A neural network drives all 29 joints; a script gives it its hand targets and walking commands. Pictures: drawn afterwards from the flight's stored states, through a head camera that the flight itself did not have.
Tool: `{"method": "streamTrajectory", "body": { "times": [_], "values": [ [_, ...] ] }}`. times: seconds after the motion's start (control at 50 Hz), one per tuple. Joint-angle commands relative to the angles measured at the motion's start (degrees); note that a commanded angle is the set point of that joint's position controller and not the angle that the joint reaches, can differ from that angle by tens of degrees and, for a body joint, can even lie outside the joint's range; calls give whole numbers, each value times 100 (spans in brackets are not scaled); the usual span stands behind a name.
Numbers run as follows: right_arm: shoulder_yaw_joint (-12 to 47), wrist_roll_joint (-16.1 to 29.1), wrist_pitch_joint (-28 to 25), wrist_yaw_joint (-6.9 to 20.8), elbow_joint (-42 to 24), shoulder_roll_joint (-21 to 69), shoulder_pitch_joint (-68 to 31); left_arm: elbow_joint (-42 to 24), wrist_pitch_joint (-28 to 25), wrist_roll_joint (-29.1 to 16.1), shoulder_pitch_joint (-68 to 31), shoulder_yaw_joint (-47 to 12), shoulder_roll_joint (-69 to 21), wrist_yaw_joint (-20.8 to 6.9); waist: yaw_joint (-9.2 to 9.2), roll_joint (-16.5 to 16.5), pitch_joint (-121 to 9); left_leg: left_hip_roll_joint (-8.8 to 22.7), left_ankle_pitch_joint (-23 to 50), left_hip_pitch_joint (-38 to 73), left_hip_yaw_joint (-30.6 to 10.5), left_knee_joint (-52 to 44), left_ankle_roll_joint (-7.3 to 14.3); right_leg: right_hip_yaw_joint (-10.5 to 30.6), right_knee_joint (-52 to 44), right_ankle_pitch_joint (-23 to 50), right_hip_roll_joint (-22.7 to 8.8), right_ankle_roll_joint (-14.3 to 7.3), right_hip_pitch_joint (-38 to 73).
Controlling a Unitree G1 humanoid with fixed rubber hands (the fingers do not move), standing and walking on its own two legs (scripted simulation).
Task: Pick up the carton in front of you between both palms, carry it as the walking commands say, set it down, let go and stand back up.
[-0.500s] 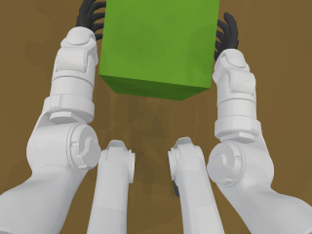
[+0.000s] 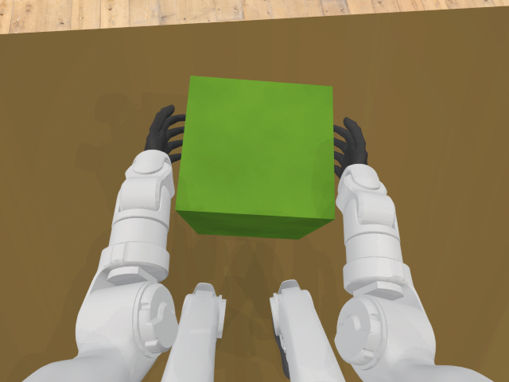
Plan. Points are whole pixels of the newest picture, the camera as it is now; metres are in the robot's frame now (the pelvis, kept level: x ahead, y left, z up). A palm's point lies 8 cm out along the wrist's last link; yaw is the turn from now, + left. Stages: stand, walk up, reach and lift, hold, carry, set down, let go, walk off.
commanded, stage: reach and lift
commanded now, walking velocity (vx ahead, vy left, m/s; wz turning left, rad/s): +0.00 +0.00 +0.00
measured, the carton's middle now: (254, 172) +0.46 -0.01 -0.11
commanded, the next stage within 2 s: hold in 1.88 s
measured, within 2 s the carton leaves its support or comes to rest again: neither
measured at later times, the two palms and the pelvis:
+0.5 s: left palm (118, 148) +0.40 +0.14 +0.11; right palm (405, 154) +0.39 -0.16 +0.11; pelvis +0.05 +0.00 +0.13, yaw +0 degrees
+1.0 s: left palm (49, 142) +0.36 +0.14 +0.21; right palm (484, 137) +0.36 -0.16 +0.21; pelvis +0.07 -0.01 +0.19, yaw +0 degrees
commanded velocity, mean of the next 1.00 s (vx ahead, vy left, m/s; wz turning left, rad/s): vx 0.00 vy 0.00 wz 0.00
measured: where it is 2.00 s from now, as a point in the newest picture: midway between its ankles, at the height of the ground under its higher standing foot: (246, 357)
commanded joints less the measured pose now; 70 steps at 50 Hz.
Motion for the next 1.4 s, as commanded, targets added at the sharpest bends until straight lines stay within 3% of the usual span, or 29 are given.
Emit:
{"method": "streamTrajectory", "body": {
  "times": [0.0, 0.24, 0.48, 0.76, 0.88, 0.98, 1.1, 1.38],
  "values": [
    [3313, 888, -55, 1518, 538, 5904, -3452, 374, -146, -914, -2913, -2842, -6332, -1346, -10, 158, -4498, -362, 1276, 3219, 682, -1331, 75, -813, -1184, 1260, 425, -121, 2955],
    [3598, 744, -203, 1529, 405, 6059, -2057, -20, -284, -875, -1655, -3197, -6523, -1300, 32, 128, -3607, -238, 1582, 4780, 384, -2691, 109, -493, -2522, 1520, 327, -221, 4497],
    [4101, 743, -138, 1512, 32, 6090, -551, -510, -217, -895, -183, -3619, -6449, -1298, 117, 21, -2504, -89, 2422, 6485, 159, -4196, 149, -185, -4083, 2421, 159, -252, 6524],
    [4707, 1036, 687, 1544, -903, 5990, 884, -1662, 634, -1168, 1108, -4265, -6250, -1359, 156, -52, -932, 45, 2933, 8425, 88, -5900, 125, -65, -5796, 3082, -20, -215, 8581],
    [4372, 914, 1099, 1607, -949, 5748, 958, -1664, 1056, -1056, 1246, -3903, -6097, -1411, 170, -31, 153, 79, 2180, 8538, 119, -6328, 169, -100, -6222, 2251, -45, -249, 8661],
    [4130, 826, 1130, 1703, -836, 5839, 357, -1546, 1080, -988, 633, -3663, -6192, -1506, 159, -49, 339, 120, 1562, 8425, 160, -6279, 212, -157, -6179, 1587, -59, -305, 8548],
    [4215, 869, 1136, 1750, -842, 5944, -45, -1571, 1095, -1023, 262, -3741, -6327, -1536, 176, -32, -12, 116, 1629, 8569, 182, -6229, 209, -177, -6100, 1673, -59, -303, 8712],
    [4279, 884, 1265, 1713, -1112, 5782, 271, -1845, 1239, -1071, 600, -3851, -6230, -1482, 170, -18, -123, 88, 2281, 8944, 189, -6396, 142, -183, -6251, 2291, -15, -273, 9013]
  ]
}}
